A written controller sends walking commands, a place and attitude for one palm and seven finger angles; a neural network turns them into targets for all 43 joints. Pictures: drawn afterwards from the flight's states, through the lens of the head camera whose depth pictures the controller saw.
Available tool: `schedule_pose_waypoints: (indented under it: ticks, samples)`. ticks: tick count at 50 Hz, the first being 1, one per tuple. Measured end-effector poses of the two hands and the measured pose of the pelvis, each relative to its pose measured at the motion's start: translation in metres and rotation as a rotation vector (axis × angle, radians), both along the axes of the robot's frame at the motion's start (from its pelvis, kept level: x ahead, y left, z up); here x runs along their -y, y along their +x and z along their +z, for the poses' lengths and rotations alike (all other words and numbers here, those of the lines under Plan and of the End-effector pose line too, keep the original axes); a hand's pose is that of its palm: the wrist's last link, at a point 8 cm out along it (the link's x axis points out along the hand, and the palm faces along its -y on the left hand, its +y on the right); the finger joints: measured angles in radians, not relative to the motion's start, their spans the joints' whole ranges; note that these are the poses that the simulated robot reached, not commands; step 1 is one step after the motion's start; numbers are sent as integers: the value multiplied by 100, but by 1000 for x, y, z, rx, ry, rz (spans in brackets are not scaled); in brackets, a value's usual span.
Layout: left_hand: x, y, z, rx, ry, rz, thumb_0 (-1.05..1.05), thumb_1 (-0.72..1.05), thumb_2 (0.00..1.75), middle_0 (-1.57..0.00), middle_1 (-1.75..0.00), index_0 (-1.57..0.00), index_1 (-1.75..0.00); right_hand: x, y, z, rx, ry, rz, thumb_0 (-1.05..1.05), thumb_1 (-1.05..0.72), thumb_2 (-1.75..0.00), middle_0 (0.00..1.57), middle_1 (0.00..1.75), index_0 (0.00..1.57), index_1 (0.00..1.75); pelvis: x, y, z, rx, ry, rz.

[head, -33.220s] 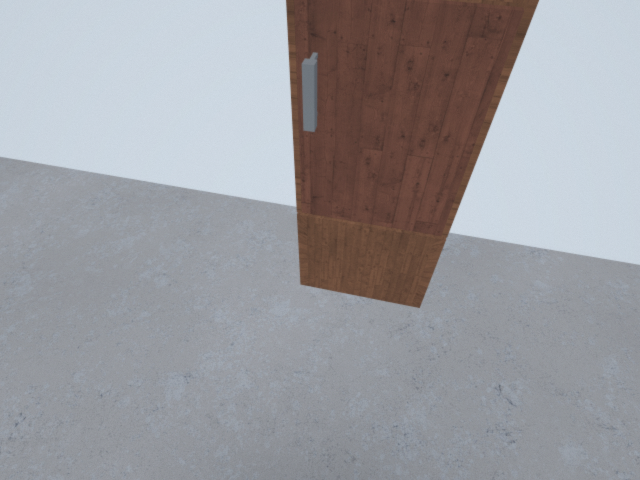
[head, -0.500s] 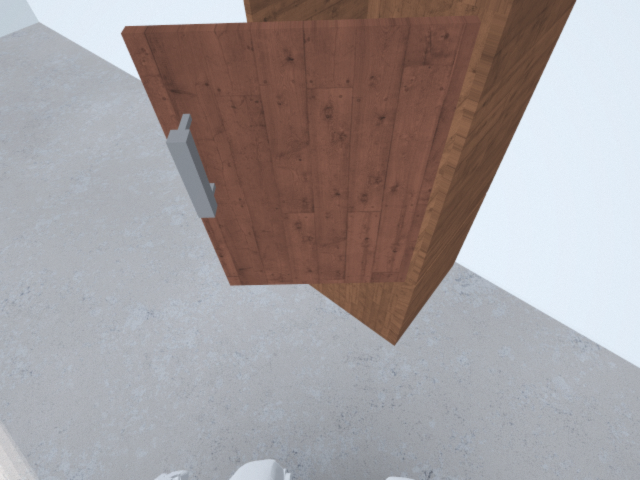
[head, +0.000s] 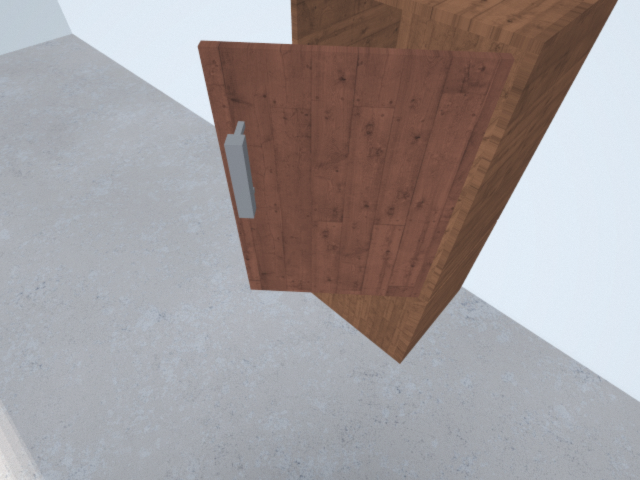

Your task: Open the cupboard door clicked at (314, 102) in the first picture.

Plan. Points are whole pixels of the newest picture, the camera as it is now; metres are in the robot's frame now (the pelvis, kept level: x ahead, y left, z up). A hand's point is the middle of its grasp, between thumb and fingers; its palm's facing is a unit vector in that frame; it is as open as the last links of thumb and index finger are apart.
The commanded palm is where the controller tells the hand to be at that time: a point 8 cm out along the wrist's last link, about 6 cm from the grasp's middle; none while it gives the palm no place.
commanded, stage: come to a stop and stand still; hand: left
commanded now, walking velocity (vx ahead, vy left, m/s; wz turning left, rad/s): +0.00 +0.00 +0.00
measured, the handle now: (244, 170) +0.55 +0.17 +0.06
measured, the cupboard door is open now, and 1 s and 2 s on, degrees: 40 40 40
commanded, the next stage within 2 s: look again from close up in 0.08 s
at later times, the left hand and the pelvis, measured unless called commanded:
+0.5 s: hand out of the picture +0.04 +0.19 -0.17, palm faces +0.03 -0.96 -0.28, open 7.4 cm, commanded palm none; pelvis -0.01 -0.02 +0.00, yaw +1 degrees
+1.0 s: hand out of the picture -0.01 +0.17 -0.17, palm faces +0.03 -0.98 -0.22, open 7.4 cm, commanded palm none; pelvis -0.03 -0.03 +0.00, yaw +1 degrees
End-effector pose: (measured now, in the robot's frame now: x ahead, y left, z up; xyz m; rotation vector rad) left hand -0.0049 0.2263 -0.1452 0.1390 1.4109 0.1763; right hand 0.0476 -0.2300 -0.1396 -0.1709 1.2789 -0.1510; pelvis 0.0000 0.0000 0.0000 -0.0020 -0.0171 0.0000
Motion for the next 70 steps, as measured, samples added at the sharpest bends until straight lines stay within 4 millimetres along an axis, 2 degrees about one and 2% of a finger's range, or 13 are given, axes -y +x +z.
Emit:
schedule_pose_waypoints:
  ticks: [6,12,19,29,35,41,47,53,57,60,63,67,70]
  samples:
    - [9,-18,1,-40,-18,6,0,91,90,-20,-30,-19,-30,1,-17,0,-44,8,-3,0,-93,-89,20,30,20,30,1,0,2,0,5,0]
    - [18,-18,0,-22,-27,-28,0,91,90,-20,-30,-20,-30,4,-34,-1,-64,20,6,0,-92,-89,20,30,20,30,7,-2,1,-4,12,15]
    - [5,11,2,100,31,-43,0,91,90,-20,-30,-20,-30,34,-22,3,21,-38,1,1,-91,-89,20,30,20,30,17,-3,-4,12,3,24]
    - [-14,52,23,272,110,-85,0,91,90,-20,-30,-20,-30,71,11,19,152,-91,45,1,-90,-89,20,30,20,30,28,-17,-2,40,5,21]
    - [-17,54,30,303,124,-96,0,91,90,-20,-30,-20,-30,78,12,25,167,-96,70,0,-90,-89,20,30,20,30,33,-27,0,44,5,24]
    - [-15,36,25,260,110,-92,0,91,90,-20,-30,-20,-30,77,-8,22,111,-89,74,0,-90,-89,20,30,20,30,34,-33,1,41,3,27]
    - [-3,4,12,167,67,-59,0,91,90,-20,-30,-20,-30,62,-42,13,5,-63,50,0,-90,-89,20,30,20,30,31,-32,2,34,-2,27]
    - [18,-34,-7,52,-25,-12,0,91,90,-20,-30,-20,-30,29,-83,5,-116,-19,7,0,-90,-89,20,30,20,30,21,-23,0,31,-14,23]
    - [27,-52,-16,-17,-68,1,0,91,90,-20,-30,-20,-30,6,-102,0,-176,8,-26,0,-90,-89,20,30,20,30,12,-15,-4,34,-15,17]
    - [27,-62,-18,-70,-80,-10,0,91,90,-20,-30,-20,-30,-12,-104,-7,-189,29,-29,1,-90,-89,20,30,20,30,2,-12,-10,19,-26,11]
    - [19,-62,-12,-113,-68,-13,0,91,90,-20,-30,-20,-30,-32,-99,-13,-177,63,-37,1,-90,-89,20,30,20,30,-8,-6,-10,1,-26,14]
    - [6,-47,-4,-110,-24,1,0,91,90,-20,-30,-20,-30,-53,-84,-20,-158,108,-43,1,-90,-89,20,30,20,30,-13,4,-10,-13,-7,11]
    - [-1,-29,1,-80,8,6,0,91,90,-20,-30,-20,-30,-60,-67,-24,-130,128,-44,1,-90,-89,20,30,20,30,-13,9,-8,-14,-2,6]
